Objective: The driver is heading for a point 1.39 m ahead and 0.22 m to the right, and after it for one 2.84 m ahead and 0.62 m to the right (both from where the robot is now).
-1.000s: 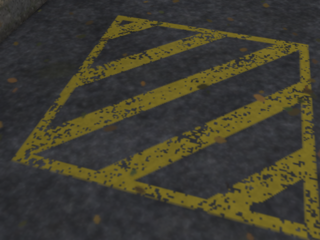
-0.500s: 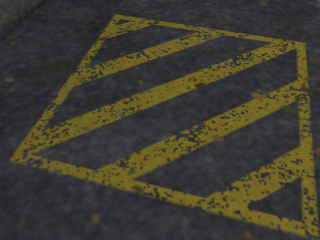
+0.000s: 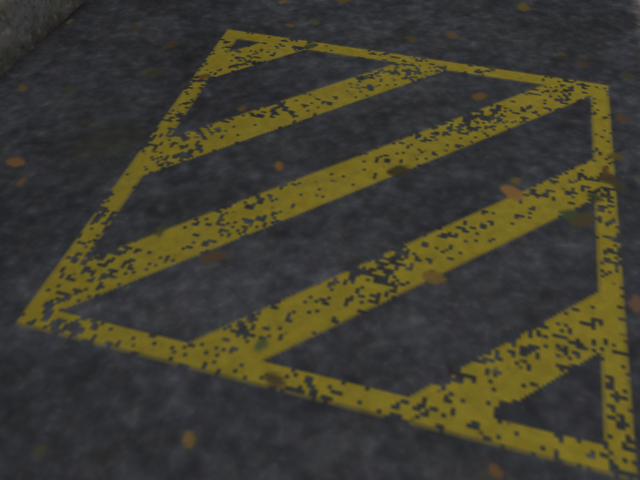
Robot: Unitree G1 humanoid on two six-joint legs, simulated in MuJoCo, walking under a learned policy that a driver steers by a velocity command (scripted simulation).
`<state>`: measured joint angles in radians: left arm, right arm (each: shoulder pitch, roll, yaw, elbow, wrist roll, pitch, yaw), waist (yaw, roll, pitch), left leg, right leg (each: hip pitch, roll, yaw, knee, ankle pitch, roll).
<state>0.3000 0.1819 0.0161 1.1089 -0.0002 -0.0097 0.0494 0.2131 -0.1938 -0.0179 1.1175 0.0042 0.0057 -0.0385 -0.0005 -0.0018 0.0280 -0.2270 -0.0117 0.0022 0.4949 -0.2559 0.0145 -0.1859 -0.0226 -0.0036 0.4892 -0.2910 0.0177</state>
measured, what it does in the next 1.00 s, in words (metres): walks ahead: left foot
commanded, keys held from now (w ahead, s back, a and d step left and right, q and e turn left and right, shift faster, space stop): w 1.00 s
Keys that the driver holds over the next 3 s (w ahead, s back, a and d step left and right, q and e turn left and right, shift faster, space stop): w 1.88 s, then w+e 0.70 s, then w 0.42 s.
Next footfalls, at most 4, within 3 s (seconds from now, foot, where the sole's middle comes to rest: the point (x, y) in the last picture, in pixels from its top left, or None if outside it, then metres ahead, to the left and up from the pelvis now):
0.66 left None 0.44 0.09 -0.77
1.20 right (403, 375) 0.75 -0.16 -0.77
1.76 left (305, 265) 1.07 0.07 -0.77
2.34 right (394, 189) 1.36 -0.19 -0.77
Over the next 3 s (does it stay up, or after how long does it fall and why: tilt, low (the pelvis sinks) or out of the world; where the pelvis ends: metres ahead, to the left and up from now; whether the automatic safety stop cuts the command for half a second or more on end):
stays up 1.59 -0.14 0.00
